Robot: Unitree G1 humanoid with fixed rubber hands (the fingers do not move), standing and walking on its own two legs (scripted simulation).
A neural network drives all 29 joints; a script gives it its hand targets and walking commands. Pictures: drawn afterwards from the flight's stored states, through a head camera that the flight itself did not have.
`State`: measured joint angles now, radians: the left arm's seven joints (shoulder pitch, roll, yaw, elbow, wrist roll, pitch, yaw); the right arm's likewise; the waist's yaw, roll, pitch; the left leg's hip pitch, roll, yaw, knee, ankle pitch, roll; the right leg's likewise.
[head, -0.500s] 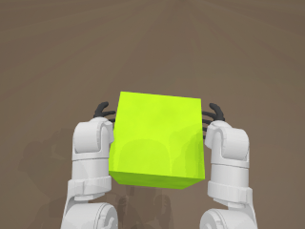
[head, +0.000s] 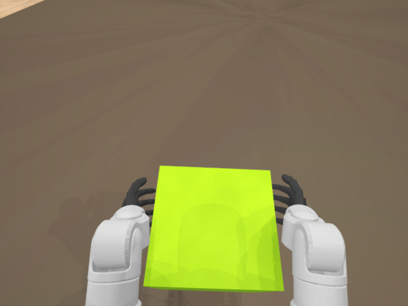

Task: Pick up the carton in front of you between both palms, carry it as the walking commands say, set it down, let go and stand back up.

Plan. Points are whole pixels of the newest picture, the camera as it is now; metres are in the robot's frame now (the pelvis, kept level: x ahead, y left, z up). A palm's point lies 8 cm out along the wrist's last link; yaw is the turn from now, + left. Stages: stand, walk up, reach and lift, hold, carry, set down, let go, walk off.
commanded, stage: carry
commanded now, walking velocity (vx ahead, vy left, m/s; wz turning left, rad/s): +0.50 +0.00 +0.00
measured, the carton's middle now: (210, 236) +0.29 +0.00 -0.02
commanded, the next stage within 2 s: none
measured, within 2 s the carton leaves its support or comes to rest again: neither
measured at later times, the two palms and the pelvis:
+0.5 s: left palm (149, 120) +0.56 +0.17 +0.07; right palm (258, 126) +0.54 -0.12 +0.08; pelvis +0.29 +0.05 +0.00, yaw -4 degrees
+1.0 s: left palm (174, 74) +0.80 +0.13 +0.08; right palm (261, 73) +0.80 -0.16 +0.09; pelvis +0.53 -0.01 -0.01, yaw -2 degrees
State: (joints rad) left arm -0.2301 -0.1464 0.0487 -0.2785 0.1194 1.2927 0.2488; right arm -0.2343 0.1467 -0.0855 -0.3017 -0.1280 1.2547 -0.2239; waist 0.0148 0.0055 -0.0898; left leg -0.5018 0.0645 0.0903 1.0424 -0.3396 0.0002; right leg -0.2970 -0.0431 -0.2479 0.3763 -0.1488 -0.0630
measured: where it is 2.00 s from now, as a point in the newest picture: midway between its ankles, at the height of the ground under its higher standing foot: (206, 255)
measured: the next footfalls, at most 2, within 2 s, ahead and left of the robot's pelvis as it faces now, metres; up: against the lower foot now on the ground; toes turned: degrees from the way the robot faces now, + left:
left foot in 0.28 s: +0.35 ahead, +0.14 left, +0.00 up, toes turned +10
right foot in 0.74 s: +0.61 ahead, -0.10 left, +0.00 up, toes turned +7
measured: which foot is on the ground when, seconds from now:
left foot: up 0.00-0.26, down 0.28-0.76, up 0.78-0.94, down 0.96-1.00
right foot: down 0.00-0.28, up 0.30-0.72, down 0.74-1.00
